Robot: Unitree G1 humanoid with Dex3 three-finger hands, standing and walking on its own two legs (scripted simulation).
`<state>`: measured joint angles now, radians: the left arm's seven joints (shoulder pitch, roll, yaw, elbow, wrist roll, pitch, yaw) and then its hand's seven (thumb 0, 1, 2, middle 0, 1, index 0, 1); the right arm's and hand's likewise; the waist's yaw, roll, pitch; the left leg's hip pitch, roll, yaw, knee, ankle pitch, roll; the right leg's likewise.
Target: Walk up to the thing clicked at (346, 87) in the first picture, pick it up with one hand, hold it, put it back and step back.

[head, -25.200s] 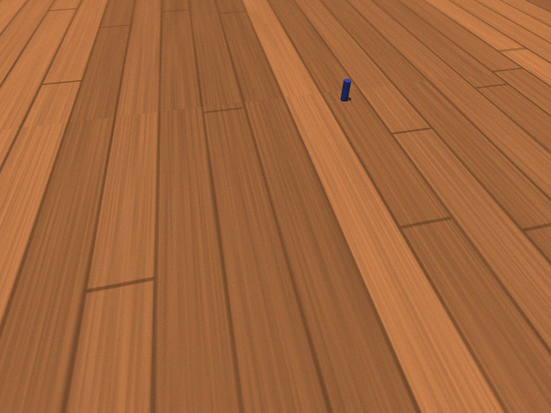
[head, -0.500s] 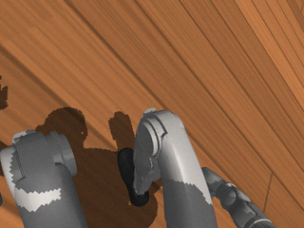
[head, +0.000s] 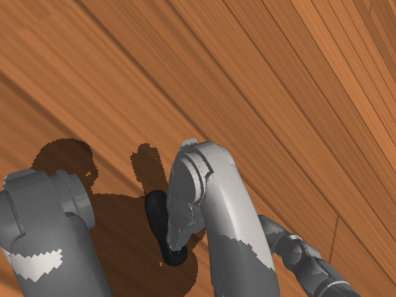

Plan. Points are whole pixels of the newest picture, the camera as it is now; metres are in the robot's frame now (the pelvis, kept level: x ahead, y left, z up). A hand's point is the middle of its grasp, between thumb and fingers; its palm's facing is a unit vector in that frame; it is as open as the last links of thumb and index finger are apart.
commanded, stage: loosen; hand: left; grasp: from the side
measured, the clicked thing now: out of the picture +0.43 +0.29 -0.20
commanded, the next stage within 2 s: open in 0.06 s
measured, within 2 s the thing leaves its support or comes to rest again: rests again in 0.24 s
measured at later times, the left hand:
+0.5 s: hand out of the picture +0.43 +0.29 -0.16, palm faces +0.34 -0.94 +0.01, open 11.8 cm
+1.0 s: hand out of the picture +0.39 +0.35 -0.09, palm faces +0.29 -0.95 -0.07, open 17.0 cm
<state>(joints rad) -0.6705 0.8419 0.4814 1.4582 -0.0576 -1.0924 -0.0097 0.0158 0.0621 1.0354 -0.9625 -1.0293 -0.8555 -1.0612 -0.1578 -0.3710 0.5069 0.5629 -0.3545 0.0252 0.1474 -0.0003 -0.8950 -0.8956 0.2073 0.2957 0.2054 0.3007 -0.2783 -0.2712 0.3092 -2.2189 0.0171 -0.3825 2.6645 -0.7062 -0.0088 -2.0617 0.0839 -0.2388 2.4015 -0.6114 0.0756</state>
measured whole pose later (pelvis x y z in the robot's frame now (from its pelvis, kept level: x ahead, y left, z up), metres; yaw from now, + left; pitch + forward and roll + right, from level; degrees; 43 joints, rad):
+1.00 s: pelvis +0.00 +0.00 +0.02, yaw +2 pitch +18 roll -17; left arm -0.53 0.78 0.44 1.10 -0.17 -0.82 -0.22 -0.01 -0.47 0.08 -0.11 -0.07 -0.11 -0.06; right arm -0.05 -0.37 0.36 0.58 -0.22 0.06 0.12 0.00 -0.90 -0.90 0.21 0.30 0.21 0.30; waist -0.17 -0.14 0.13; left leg -2.24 0.03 -0.31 2.57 -0.70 0.02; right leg -2.08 0.06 -0.20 2.35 -0.63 0.06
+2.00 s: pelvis +0.08 -0.01 +0.36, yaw +15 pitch +20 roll -3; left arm 0.17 0.29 0.10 0.30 0.00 0.18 0.16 -0.01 -0.52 0.06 -0.06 -0.06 -0.06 -0.05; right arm 0.20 -0.24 0.00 0.52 0.05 0.01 -0.14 0.01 -0.90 -0.90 0.21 0.30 0.20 0.30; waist -0.04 0.01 -0.17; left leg -1.12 0.05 -0.05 1.33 -0.56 -0.02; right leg -1.07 -0.01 -0.05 1.29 -0.56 0.01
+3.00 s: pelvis +0.10 +0.00 +0.44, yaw +16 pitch +7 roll -2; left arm 0.47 0.21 -0.01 0.00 -0.01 0.26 0.14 -0.01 -0.57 0.03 -0.05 -0.05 -0.05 -0.05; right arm 0.29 -0.21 0.02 0.50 0.02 -0.11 -0.18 0.01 -0.90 -0.90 0.21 0.30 0.20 0.30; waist -0.02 0.04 -0.11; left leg -0.63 0.04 -0.03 0.96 -0.46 -0.02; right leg -0.59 -0.01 -0.04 0.91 -0.45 0.01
